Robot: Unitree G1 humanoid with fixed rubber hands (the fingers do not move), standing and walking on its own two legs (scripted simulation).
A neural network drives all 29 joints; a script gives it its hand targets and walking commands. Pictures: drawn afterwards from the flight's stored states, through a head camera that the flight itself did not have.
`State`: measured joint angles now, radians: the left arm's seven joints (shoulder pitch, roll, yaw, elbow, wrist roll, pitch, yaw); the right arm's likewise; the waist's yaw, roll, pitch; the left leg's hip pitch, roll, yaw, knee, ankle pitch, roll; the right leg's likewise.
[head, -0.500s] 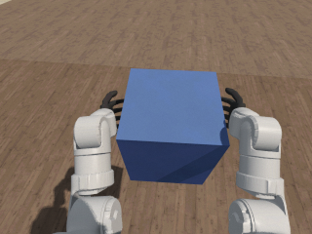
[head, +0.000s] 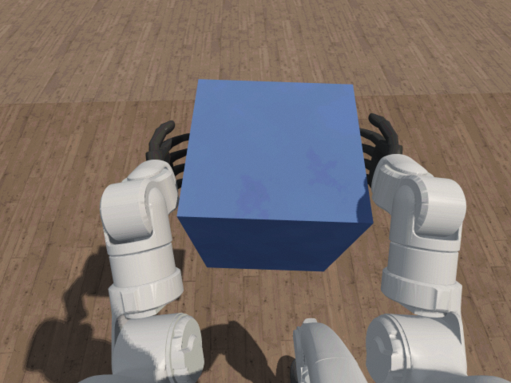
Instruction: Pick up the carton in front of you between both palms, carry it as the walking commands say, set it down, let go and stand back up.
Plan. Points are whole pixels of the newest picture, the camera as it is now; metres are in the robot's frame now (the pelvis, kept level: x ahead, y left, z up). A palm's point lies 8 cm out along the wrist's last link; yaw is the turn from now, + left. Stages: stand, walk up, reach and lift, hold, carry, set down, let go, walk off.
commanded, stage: carry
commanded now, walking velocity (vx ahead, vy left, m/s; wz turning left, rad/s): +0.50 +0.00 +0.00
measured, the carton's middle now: (269, 188) +0.38 -0.03 +0.08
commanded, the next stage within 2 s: none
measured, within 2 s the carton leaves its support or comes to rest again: neither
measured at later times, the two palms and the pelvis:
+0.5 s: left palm (137, 27) +0.67 +0.17 +0.20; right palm (299, 13) +0.69 -0.13 +0.20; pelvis +0.33 -0.02 +0.04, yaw +2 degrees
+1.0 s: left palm out of the picture +1.01 +0.16 +0.20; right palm out of the picture +1.01 -0.14 +0.21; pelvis +0.65 +0.00 +0.05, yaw +2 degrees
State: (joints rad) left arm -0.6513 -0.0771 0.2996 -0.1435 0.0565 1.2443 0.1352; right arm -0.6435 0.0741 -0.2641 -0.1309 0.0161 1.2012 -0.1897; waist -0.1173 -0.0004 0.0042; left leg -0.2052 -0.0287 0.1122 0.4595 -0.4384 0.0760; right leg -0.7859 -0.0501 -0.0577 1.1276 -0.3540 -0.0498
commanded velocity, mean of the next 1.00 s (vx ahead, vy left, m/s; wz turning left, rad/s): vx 0.50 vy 0.00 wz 0.00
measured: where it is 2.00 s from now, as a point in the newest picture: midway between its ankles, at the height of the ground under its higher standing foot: (229, 133)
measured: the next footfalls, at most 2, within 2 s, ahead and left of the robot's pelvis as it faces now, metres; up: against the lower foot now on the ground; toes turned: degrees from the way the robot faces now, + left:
right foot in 0.14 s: +0.31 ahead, -0.10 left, +0.03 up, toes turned -5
left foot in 0.58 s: +0.56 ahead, +0.10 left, +0.06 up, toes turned +7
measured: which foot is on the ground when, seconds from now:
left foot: down 0.00-0.14, up 0.16-0.56, down 0.58-1.00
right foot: up 0.00-0.12, down 0.14-0.60, up 0.62-1.00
